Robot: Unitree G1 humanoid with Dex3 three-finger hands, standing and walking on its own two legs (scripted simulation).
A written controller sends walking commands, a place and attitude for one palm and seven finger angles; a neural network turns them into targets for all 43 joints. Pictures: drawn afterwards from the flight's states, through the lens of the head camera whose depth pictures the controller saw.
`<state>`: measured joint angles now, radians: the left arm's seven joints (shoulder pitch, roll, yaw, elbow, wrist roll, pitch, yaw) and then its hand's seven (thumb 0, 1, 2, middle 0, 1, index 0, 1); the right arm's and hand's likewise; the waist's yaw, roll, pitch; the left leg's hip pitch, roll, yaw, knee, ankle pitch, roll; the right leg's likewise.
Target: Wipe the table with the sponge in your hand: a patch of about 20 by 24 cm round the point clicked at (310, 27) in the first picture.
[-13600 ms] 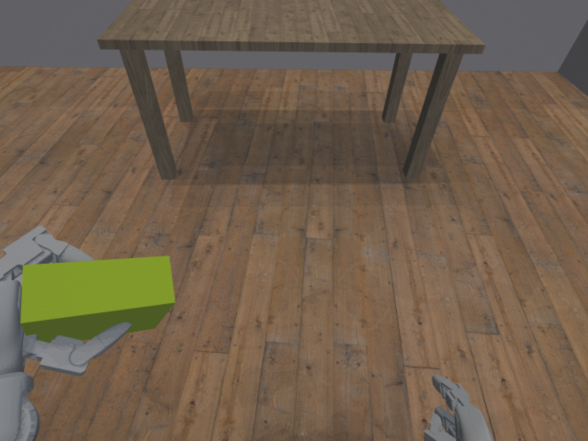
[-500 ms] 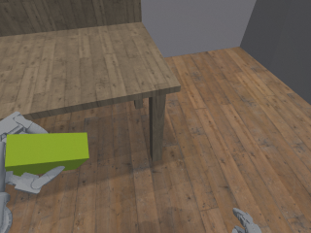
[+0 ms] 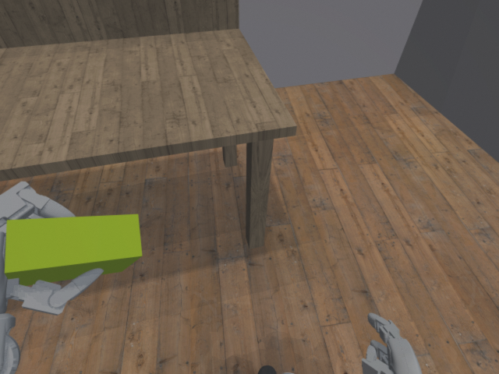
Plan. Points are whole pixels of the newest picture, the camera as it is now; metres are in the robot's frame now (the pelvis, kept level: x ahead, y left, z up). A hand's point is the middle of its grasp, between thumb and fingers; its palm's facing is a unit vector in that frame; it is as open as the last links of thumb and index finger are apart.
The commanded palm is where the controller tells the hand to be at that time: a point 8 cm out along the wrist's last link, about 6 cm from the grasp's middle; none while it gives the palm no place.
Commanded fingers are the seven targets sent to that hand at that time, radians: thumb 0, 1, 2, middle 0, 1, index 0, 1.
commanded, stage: come to a stop and stand still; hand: left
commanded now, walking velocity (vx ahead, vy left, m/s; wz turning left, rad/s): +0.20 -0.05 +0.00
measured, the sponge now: (94, 249) +0.23 +0.21 +0.15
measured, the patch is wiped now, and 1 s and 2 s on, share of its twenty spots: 0.00 0.00 0.00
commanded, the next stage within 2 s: look again from close up in 0.72 s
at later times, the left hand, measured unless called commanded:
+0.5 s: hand (40, 278) +0.19 +0.24 +0.16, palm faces +0.36 -0.81 -0.46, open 9.5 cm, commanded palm +0.14 +0.28 +0.18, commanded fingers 0.00 0.10 1.30 -1.20 -1.60 -1.20 -1.60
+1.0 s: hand (3, 238) +0.22 +0.29 +0.19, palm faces +0.45 -0.80 -0.40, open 9.5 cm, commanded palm +0.14 +0.29 +0.18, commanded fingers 0.00 0.10 1.30 -1.20 -1.60 -1.20 -1.60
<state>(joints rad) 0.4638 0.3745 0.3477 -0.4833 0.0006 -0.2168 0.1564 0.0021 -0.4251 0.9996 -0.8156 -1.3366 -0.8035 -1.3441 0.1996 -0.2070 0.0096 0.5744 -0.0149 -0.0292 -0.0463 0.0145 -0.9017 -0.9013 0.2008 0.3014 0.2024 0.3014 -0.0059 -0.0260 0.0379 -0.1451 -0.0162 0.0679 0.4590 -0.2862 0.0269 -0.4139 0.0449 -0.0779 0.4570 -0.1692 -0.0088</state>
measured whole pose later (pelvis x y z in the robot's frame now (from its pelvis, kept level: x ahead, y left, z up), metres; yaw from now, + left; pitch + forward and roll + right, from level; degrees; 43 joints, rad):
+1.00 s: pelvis -0.03 +0.02 +0.00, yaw -1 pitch +0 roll +0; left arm 0.29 0.42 0.45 -0.32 -0.06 -0.26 0.11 0.00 -0.43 1.00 -0.82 -1.34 -0.80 -1.34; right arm 0.24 -0.21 0.00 0.57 0.01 -0.15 0.00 0.02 -0.90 -0.90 0.20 0.30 0.20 0.30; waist 0.01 0.00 0.05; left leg -0.22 -0.01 0.07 0.46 -0.25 0.04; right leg -0.28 0.03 0.00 0.43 -0.15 -0.02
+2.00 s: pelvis +0.06 +0.09 -0.02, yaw -11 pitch -2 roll +1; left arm 0.40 0.39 0.42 -0.47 -0.02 -0.25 0.11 0.00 -0.43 1.00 -0.82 -1.33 -0.81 -1.34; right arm 0.21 -0.17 -0.01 0.57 0.01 -0.11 0.01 0.02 -0.90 -0.90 0.20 0.30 0.20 0.30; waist 0.01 -0.04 0.08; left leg -0.28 0.00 0.07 0.68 -0.36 0.03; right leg -0.49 0.00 0.02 1.21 -0.52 0.00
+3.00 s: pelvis +0.16 +0.20 +0.00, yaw -8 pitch +0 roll +3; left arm 0.43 0.35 0.38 -0.40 -0.02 -0.23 0.13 0.00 -0.43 1.01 -0.83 -1.33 -0.82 -1.34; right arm 0.23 -0.23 0.01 0.65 0.00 -0.06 -0.01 0.02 -0.90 -0.90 0.20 0.30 0.20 0.30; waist 0.02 -0.01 0.03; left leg -0.53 0.06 0.02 1.00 -0.28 -0.02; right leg -0.25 -0.10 -0.13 0.56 -0.30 -0.02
